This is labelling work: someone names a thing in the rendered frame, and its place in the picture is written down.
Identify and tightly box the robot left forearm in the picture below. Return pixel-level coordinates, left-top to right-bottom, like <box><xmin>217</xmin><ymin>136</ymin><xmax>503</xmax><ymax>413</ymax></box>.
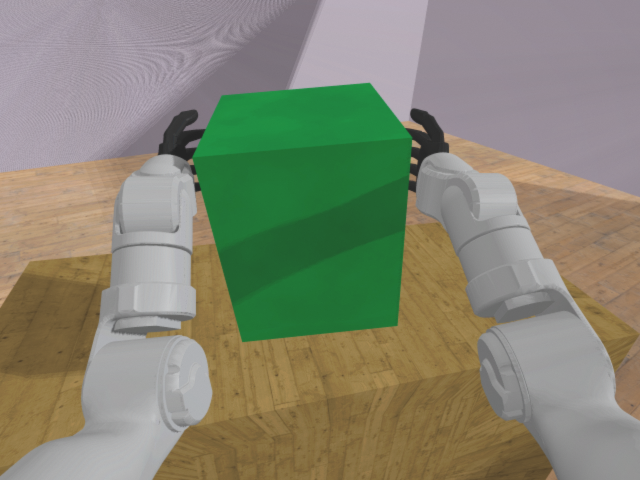
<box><xmin>81</xmin><ymin>154</ymin><xmax>197</xmax><ymax>418</ymax></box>

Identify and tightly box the robot left hand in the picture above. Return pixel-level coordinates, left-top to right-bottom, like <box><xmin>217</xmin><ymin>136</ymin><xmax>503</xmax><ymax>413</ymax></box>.
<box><xmin>157</xmin><ymin>110</ymin><xmax>206</xmax><ymax>192</ymax></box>

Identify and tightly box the pedestal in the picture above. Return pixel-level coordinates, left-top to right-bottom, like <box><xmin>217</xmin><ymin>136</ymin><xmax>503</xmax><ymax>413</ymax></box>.
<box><xmin>0</xmin><ymin>222</ymin><xmax>640</xmax><ymax>480</ymax></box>

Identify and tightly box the robot right upper arm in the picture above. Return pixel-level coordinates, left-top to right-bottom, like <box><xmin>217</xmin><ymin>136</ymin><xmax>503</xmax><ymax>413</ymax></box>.
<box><xmin>477</xmin><ymin>311</ymin><xmax>640</xmax><ymax>480</ymax></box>

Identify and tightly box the robot right hand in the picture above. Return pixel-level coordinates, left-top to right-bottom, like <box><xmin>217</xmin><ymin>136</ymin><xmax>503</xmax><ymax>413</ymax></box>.
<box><xmin>405</xmin><ymin>108</ymin><xmax>449</xmax><ymax>193</ymax></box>

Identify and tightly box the robot right forearm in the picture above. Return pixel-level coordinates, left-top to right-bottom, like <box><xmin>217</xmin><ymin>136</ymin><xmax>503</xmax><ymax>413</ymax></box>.
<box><xmin>415</xmin><ymin>152</ymin><xmax>616</xmax><ymax>397</ymax></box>

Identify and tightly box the robot left upper arm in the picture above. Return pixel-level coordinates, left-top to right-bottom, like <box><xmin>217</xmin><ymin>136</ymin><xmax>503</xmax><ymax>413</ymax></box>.
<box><xmin>0</xmin><ymin>335</ymin><xmax>212</xmax><ymax>480</ymax></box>

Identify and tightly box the carton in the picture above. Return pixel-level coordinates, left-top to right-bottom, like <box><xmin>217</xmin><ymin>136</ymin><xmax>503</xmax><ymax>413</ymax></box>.
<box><xmin>192</xmin><ymin>83</ymin><xmax>412</xmax><ymax>342</ymax></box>

